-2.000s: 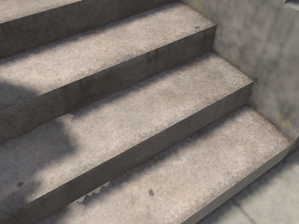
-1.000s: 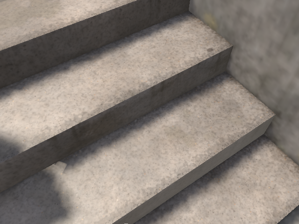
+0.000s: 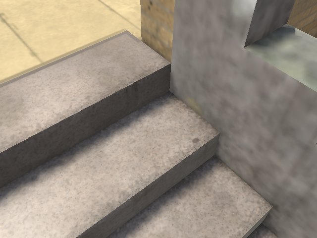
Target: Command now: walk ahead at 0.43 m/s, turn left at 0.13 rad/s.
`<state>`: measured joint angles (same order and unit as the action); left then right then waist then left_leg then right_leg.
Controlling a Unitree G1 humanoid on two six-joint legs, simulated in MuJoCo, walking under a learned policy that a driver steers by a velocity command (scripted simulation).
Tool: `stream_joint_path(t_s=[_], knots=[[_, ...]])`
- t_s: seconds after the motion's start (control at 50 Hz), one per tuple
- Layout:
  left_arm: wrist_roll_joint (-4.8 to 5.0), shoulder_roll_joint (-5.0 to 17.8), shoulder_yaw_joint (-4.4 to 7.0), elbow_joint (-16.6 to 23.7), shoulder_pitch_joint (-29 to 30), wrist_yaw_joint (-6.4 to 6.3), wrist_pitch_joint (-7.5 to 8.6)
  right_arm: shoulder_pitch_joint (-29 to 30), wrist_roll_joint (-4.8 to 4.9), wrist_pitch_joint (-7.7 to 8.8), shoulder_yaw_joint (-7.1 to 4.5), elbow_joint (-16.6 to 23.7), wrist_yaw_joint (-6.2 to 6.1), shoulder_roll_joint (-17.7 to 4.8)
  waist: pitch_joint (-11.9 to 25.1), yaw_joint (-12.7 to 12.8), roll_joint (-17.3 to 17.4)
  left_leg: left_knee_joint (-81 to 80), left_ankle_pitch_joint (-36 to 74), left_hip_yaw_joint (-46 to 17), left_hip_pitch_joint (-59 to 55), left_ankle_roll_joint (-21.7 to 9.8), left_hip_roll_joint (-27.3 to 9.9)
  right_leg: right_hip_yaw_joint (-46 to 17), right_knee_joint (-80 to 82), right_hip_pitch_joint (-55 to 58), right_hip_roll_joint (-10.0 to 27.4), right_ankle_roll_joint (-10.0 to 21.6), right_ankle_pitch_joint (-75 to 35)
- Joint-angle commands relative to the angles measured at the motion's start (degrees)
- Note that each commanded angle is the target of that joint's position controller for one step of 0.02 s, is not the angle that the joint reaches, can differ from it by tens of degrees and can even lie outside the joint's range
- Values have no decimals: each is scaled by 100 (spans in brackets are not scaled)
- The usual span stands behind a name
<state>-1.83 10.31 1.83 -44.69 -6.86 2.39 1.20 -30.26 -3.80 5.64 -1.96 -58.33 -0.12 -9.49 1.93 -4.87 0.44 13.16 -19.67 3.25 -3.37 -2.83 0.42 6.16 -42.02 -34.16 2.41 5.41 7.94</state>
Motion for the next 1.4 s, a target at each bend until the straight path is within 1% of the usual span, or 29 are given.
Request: stream_joint_path(t_s=[0.02, 0.06, 0.08, 0.14, 0.22, 0.32, 0.44, 0.5, 0.52, 0.54, 0.56, 0.64, 0.72, 0.76, 0.82, 0.86, 0.88, 0.9, 0.92, 0.96, 1.02, 1.1, 1.18, 1.24, 1.26, 1.28, 1.3, 1.32, 1.4], knots=[[7, 547, 156, 282, -916, 147, -137, 1546, -177, 99, -84, 657, 671, -1187, 187, 1506, 280, 1133, 6751, -531, 1209, -1076, -1216, -290, 1075, 2226, -285, 342, -939], [-186, 989, 341, -207, -2187, 39, -214, 2, -201, -22, -89, 33, 959, -788, 1042, 1343, -231, 3669, 4521, -410, 2617, -774, -491, -664, 899, 4720, 214, 789, -2561], [-250, 1551, 430, -522, -3019, 29, -208, -982, -270, -79, 95, 66, 1121, -91, 1713, 1026, -1645, 6495, -165, -543, 3991, -501, 566, -2583, 1151, 5853, 1526, 2204, -4406], [-394, 415, 138, -1118, -2424, 127, 25, 1091, 176, -30, -60, 562, 913, -92, -417, 944, -517, 11262, 536, -1414, 7774, -1099, 259, -3292, 2422, 3237, 1936, 1503, 1381], [-453, -402, -390, -1618, -1541, 125, 230, 1420, 256, -349, 443, 1325, 752, 672, 103, -44, -239, 13713, 788, -1241, 8920, -1740, -94, -1726, 2712, 2151, 1655, 1039, 398], [-529, 444, -307, -1325, -1169, 88, 510, 3245, 535, -385, 253, 2072, 699, -378, 128, 4, -317, 9579, 1912, 104, 6097, -1042, -548, 548, 3623, -260, 341, 346, -897], [-79, 1682, -15, -1268, -2065, 345, 551, 3074, 304, -726, 326, 2017, 581, -261, 660, 77, -1182, 5480, -928, 883, 5594, -342, 484, 222, 2234, 3845, 1854, 950, -9500], [-614, 1462, 64, -1005, -1663, 481, 444, 528, 479, -628, 115, 1130, 160, -732, 1778, -429, -492, 4689, 554, -775, 2144, -1029, 663, 16, -126, 1990, 1614, 582, -9852], [-644, 1218, 2, -878, -1096, 607, 391, -1051, 322, -579, -37, 492, 112, -1013, 1610, -1087, 490, 3273, 247, -2433, 756, -1481, 255, -151, -2291, -238, 780, 379, -5208], [-299, 754, -52, -785, -957, 720, 312, -1009, 28, -552, -145, 592, 152, -1351, 1339, -947, 1378, 1676, -468, -4809, 881, -2017, -629, -1032, -5174, -1792, -350, 329, -579], [-120, 289, -212, -679, -796, 604, 270, -643, -107, -482, -155, 320, 133, -1049, 726, -683, 670, 1640, -1560, -5025, 1216, -1819, -772, -1880, -6904, -2934, -487, 479, -593], [-333, 128, -390, -47, -54, 132, 181, 1446, 48, -143, 300, -68, 362, 270, 148, 778, -195, 1595, -242, -2679, 2608, -1259, -335, -1522, -7175, -3930, -215, 691, 360], [43, 591, -293, 365, 594, -75, 208, 2257, -153, 199, 263, 465, 328, -344, 284, 988, 118, 848, 708, -1444, 5264, -805, 106, -520, -5594, -1063, 171, 252, 17], [-75, 573, -307, 368, 165, -69, 257, 2755, 181, 252, 173, 830, 249, -871, 432, 1279, -99, 585, 1448, -1274, 5917, -708, 96, -480, -3892, 1140, 257, -153, -127], [-127, 834, -223, 590, 615, -23, -87, 1622, 555, 280, -76, 660, 252, -1309, 540, 1027, -147, 1403, 4675, -1861, 2940, -1237, -54, 298, -1004, 815, -484, -851, 1175], [-106, 799, -143, 10, -707, -82, -83, 1032, 396, 116, -237, 479, 436, -1288, 297, 1009, 466, 2829, 5443, -2217, 562, -1253, -118, 90, 2502, 1033, -482, -831, -1215], [-15, 708, -106, -281, -1261, -188, 33, 136, 47, 52, -221, 131, 655, -855, 561, 735, 164, 3966, 5504, -2180, 947, -1246, 39, -276, 2788, 2378, -149, -712, -1425], [-76, 1075, 18, -645, -2392, -145, 228, -1078, -39, 92, -24, -104, 812, 157, 1987, 295, -818, 5781, 2885, -1796, 2844, -903, 230, -1400, 577, 5162, 1297, 1001, -5767], [-146, 1634, 231, -808, -2848, -62, 238, -279, 38, 113, 78, 251, 889, 402, 1592, 803, -2117, 9030, -1022, -1207, 5883, -546, 1086, -3267, 928, 5961, 2396, 2246, -6410], [-429, 777, 64, -1421, -2991, -110, 282, 1926, 331, 12, 192, 1147, 693, 453, 375, 1104, -1260, 13407, -1090, -741, 9165, -1015, 434, -2848, 1602, 5014, 2528, 1535, -2773], [-487, -641, -349, -1883, -1777, 123, 266, 3416, 214, -365, 456, 2260, 361, 502, -398, 328, 16, 11619, -1189, -959, 9039, -1547, -432, -1277, 2718, 2800, 1739, 758, -1105], [-599, 777, -36, -1176, 80, 158, 474, 4116, 405, -874, 501, 3054, 463, -370, 145, -337, -32, 8027, 198, 24, 4839, -1073, -648, 109, 5001, -967, 1017, 656, 622], [-149, 1795, 165, -1046, -1051, 102, 646, 2798, 294, -855, 537, 2145, 730, -204, 736, -270, -625, 6182, -420, 784, 5270, -551, 203, 679, 3187, 3175, 1475, 823, -8264], [-459, 1631, 268, -1049, -2058, 164, 408, 1750, 491, -727, 285, 1867, 460, -662, 1282, -97, -1246, 4744, 849, 56, 3236, -910, 780, 606, 728, 3342, 1487, 945, -9678], [-723, 1209, 122, -731, -2477, 366, 399, 899, 646, -700, 250, 1674, 208, -1021, 2491, -159, 70, 3883, 1363, -2257, 821, -1791, 150, -38, -837, 1289, 1171, 696, -7661], [-603, 1130, 169, -695, -1855, 619, 233, -600, 308, -730, -7, 1036, 145, -1628, 2088, -715, 1422, 1675, 1419, -4543, 313, -2479, -648, -331, -3994, -562, -270, 89, -383], [-354, 811, 125, -569, -1513, 645, 173, -802, 167, -531, -212, 692, 220, -1867, 1204, -715, 995, 1115, -331, -4952, 717, -1947, -951, -1669, -6634, -2091, -563, 103, -350], [-196, 610, 86, -485, -1080, 564, 239, -97, 119, -347, -161, 534, 263, -1468, 159, -291, 606, 1303, -1314, -4560, 1496, -1518, -840, -1832, -7879, -3331, -568, 140, -457], [-317, -27, -271, -46, -588, 171, 115, 1518, 134, -68, 311, 98, 413, 156, 77, 1070, -99, 1204, -558, -2817, 3183, -1173, -397, -1320, -7509, -3439, -122, 527, -56]])
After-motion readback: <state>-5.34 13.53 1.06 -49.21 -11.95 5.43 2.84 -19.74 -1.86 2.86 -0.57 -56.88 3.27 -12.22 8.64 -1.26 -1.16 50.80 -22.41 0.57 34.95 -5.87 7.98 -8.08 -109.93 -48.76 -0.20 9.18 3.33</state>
